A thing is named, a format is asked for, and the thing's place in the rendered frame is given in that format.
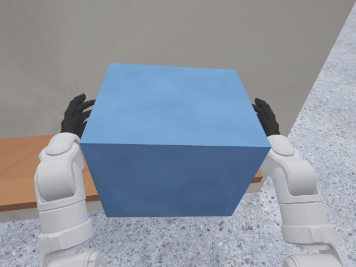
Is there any robot left forearm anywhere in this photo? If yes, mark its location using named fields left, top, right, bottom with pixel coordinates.
left=34, top=132, right=94, bottom=267

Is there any robot right upper arm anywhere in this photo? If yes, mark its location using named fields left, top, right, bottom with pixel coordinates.
left=283, top=254, right=343, bottom=267

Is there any robot left upper arm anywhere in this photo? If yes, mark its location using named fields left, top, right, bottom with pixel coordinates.
left=47, top=250, right=107, bottom=267

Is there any robot right hand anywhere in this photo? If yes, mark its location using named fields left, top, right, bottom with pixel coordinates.
left=252, top=98, right=280, bottom=137

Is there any robot left hand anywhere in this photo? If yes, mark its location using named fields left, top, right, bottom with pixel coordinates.
left=60, top=93, right=95, bottom=139

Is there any robot right forearm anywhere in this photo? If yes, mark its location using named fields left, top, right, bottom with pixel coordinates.
left=261, top=135, right=347, bottom=267

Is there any table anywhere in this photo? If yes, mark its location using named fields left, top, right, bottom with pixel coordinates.
left=0, top=135, right=263, bottom=212

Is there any carton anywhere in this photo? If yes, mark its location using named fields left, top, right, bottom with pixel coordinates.
left=79, top=63, right=271, bottom=217

